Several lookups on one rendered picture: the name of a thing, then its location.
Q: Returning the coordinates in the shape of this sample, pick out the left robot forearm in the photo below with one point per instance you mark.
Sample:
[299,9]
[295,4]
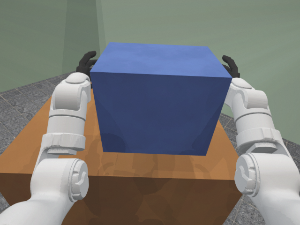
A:
[67,118]

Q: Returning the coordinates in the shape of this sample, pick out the left robot upper arm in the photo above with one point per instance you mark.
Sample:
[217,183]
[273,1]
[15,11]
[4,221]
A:
[56,185]

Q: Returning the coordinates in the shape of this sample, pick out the left robot hand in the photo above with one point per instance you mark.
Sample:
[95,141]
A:
[85,63]

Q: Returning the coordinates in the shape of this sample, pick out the pedestal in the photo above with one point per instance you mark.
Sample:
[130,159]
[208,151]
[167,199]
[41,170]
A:
[131,188]

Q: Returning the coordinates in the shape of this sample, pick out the right robot upper arm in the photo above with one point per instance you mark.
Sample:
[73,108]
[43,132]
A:
[272,183]

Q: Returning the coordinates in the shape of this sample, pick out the carton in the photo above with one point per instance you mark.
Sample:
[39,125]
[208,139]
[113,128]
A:
[158,99]

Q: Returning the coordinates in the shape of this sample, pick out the right robot forearm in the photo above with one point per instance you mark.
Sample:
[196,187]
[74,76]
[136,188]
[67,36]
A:
[255,128]

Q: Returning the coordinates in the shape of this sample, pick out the right robot hand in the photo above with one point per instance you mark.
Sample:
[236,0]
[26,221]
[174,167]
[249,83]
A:
[233,70]

